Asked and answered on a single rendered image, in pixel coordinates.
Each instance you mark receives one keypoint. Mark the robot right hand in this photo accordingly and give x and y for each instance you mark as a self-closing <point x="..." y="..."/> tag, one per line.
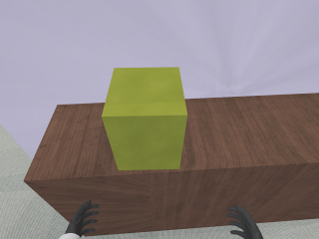
<point x="248" y="225"/>

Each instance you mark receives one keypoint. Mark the carton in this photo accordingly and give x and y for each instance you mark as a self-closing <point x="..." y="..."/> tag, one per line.
<point x="145" y="118"/>

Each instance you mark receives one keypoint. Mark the pedestal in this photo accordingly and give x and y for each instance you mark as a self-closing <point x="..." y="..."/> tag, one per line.
<point x="258" y="152"/>

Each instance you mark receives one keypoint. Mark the robot left hand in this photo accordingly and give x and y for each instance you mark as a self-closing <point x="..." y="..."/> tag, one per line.
<point x="78" y="221"/>

